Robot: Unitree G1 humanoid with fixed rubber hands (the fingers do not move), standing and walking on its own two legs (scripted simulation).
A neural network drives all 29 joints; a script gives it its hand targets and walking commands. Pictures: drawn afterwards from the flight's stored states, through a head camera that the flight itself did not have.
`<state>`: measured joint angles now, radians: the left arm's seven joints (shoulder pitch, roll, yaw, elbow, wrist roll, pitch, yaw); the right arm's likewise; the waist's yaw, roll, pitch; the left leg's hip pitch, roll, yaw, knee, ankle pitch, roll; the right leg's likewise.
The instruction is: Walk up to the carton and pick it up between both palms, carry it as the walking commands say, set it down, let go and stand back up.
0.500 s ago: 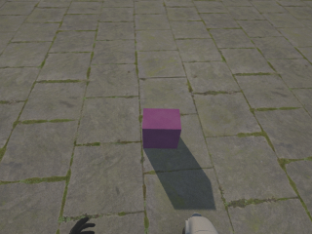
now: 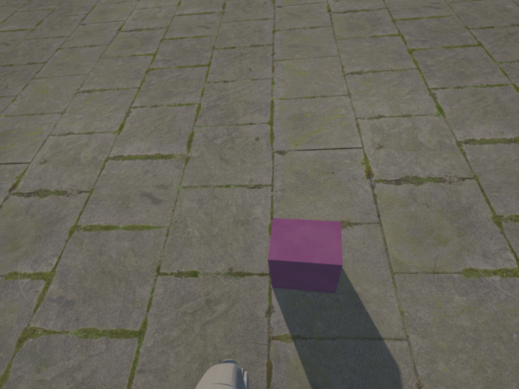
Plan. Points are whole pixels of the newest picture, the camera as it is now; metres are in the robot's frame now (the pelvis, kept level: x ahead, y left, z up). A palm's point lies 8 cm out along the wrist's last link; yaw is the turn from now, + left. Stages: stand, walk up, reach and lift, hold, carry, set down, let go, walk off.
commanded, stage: walk up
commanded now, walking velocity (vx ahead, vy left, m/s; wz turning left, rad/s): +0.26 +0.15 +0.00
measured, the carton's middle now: (304, 256) +0.67 -0.03 -0.66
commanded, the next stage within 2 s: none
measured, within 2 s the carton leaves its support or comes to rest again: neither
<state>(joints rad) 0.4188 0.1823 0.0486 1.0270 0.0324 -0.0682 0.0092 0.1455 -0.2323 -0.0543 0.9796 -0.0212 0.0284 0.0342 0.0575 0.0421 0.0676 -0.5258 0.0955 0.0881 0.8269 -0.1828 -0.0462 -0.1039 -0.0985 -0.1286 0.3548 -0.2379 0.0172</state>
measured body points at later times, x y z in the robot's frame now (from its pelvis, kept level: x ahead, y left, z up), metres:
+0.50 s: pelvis +0.10 +0.03 +0.00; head +0.13 +0.05 +0.44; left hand +0.19 +0.28 -0.16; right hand +0.11 -0.22 -0.14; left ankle +0.11 +0.15 -0.75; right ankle +0.14 -0.10 -0.71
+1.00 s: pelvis +0.10 -0.05 -0.01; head +0.12 -0.06 +0.44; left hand +0.17 +0.18 -0.15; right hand +0.09 -0.28 -0.17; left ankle +0.06 +0.09 -0.74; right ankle +0.12 -0.12 -0.75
